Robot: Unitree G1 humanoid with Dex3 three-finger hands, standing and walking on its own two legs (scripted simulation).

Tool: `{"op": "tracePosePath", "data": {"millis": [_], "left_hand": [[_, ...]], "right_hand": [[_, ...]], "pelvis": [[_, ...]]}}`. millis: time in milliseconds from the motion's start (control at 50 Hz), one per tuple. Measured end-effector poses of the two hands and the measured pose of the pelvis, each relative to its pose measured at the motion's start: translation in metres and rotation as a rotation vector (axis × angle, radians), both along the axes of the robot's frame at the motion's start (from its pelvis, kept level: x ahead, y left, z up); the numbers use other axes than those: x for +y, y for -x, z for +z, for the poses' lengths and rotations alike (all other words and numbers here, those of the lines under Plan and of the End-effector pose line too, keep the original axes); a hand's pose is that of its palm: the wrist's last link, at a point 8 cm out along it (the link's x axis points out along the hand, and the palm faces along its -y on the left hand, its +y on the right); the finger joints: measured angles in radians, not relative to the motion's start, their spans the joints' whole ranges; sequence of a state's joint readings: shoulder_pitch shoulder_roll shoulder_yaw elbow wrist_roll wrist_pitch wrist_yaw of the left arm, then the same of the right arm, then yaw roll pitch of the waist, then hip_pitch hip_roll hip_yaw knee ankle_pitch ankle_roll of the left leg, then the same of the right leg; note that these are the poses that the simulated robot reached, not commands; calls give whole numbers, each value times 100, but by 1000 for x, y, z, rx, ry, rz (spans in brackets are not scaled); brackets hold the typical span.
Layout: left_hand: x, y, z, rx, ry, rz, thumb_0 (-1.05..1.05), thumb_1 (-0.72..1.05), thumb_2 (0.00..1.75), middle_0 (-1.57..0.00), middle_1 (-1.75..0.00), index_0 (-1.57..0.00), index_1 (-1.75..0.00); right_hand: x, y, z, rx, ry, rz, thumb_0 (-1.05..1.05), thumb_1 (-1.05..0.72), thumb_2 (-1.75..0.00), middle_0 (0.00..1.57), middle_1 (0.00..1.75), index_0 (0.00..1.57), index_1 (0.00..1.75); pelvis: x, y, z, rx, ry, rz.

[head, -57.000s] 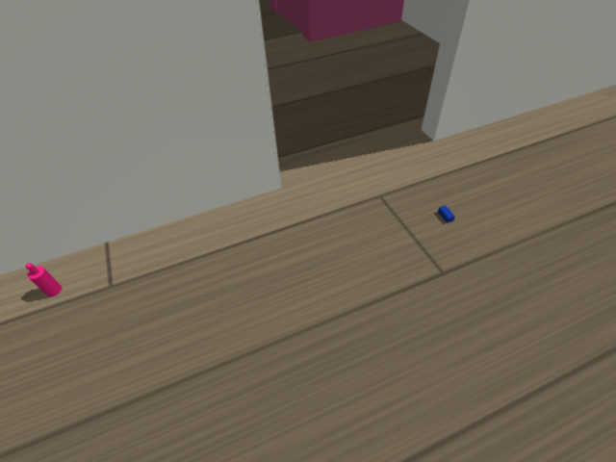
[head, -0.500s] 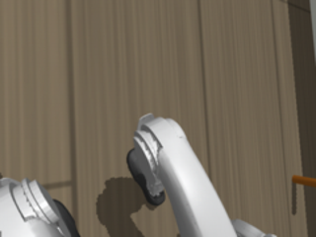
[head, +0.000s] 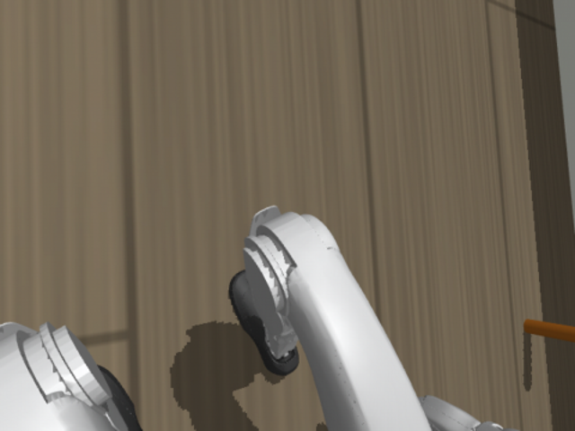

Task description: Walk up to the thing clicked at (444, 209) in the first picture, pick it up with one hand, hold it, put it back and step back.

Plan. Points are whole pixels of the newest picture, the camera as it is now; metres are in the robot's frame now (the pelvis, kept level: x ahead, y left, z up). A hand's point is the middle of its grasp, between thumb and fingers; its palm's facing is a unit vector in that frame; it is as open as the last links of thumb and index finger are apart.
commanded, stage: open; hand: left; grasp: from above
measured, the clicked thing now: out of the picture +0.47 +0.31 -0.30
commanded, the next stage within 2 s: withdraw in 0.50 s
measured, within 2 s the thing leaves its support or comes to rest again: neither
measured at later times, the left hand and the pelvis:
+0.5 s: hand out of the picture +0.44 +0.29 -0.26, palm faces -0.08 -0.46 -0.88, open 12.4 cm; pelvis +0.00 +0.00 +0.00, yaw +0 degrees
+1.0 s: hand out of the picture +0.48 +0.32 -0.17, palm faces -0.04 -0.39 -0.92, open 13.5 cm; pelvis +0.00 +0.00 +0.01, yaw +1 degrees
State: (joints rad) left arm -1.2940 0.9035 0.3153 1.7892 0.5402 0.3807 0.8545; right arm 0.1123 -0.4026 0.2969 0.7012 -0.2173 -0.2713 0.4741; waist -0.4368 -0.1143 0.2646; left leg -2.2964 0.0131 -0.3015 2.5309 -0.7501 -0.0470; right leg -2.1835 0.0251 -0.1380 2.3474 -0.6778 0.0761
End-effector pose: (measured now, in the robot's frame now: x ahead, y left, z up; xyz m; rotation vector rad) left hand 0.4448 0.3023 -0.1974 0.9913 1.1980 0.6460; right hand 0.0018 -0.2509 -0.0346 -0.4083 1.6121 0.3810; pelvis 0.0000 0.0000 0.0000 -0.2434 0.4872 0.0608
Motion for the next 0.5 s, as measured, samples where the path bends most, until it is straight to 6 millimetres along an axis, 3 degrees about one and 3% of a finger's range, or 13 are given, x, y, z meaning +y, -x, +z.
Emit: {"op": "tracePosePath", "data": {"millis": [500], "left_hand": [[-2,4,-3,-1,9,3,0,-22,76,-34,-73,-33,-74]], "right_hand": [[-2,9,2,6,12,-8,-1,-88,-89,19,30,19,30]], "pelvis": [[-1,2,-1,-14,-2,1]]}}
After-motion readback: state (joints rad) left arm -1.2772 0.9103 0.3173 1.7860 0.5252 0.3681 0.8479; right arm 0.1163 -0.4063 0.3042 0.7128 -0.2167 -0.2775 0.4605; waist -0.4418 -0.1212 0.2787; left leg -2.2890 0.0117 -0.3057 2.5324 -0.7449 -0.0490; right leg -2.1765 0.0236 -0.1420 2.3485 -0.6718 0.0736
